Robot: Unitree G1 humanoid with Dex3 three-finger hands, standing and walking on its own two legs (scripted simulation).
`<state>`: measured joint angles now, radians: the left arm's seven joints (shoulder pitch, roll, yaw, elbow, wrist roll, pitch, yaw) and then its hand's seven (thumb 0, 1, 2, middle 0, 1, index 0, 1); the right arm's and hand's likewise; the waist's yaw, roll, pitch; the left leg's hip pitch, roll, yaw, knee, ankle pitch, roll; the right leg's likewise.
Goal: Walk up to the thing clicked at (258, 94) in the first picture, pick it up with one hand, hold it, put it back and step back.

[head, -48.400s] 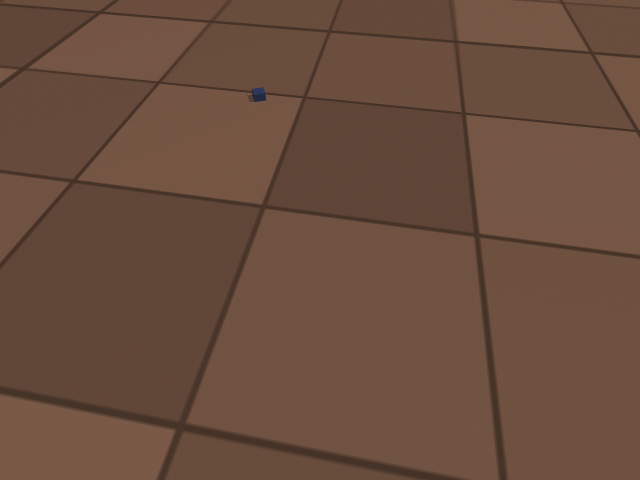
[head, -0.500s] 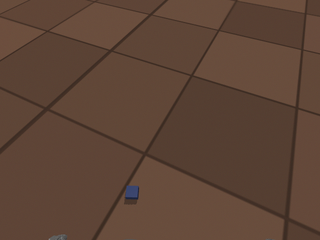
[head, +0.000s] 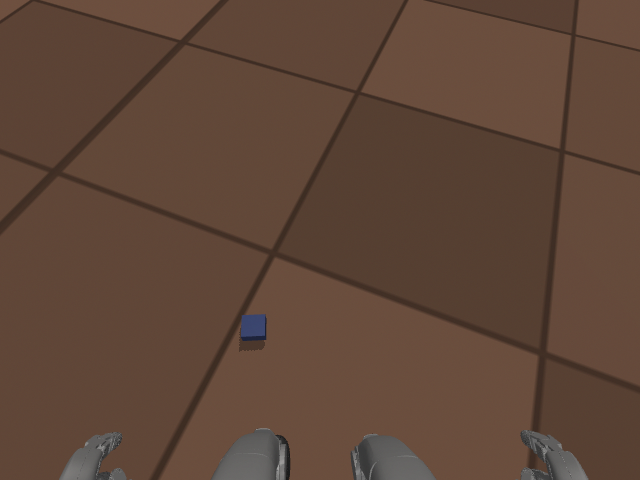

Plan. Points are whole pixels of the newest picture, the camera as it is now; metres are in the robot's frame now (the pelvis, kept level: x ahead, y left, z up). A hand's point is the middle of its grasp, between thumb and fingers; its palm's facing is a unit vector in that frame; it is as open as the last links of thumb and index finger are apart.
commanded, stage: step back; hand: left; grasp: from above
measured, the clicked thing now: (254, 327) +0.51 +0.20 -0.74
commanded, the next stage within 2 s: none
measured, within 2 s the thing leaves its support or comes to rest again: neither
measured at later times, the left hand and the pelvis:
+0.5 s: hand out of the picture -0.02 +0.27 -0.14, palm faces +0.07 -0.92 -0.39, open 7.4 cm; pelvis -0.13 -0.01 -0.01, yaw +5 degrees
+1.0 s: hand out of the picture -0.24 +0.23 -0.13, palm faces +0.01 -0.91 -0.42, open 7.4 cm; pelvis -0.29 -0.04 +0.00, yaw +1 degrees
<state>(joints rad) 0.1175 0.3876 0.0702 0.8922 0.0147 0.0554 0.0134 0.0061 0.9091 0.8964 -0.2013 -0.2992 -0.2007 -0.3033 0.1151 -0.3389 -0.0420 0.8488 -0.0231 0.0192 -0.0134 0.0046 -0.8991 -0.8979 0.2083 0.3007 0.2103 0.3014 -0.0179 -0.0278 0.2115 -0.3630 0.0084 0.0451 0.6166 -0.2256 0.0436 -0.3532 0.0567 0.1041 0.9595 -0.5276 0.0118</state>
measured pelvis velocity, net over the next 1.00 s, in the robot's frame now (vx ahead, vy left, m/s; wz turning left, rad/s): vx -0.29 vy -0.04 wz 0.01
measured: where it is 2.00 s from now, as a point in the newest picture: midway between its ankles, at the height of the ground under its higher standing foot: outside the picture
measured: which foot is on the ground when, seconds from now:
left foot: down 0.00-0.10, up 0.12-0.44, down 0.46-0.86, up 0.88-1.00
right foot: up 0.00-0.06, down 0.08-0.48, up 0.50-0.82, down 0.84-1.00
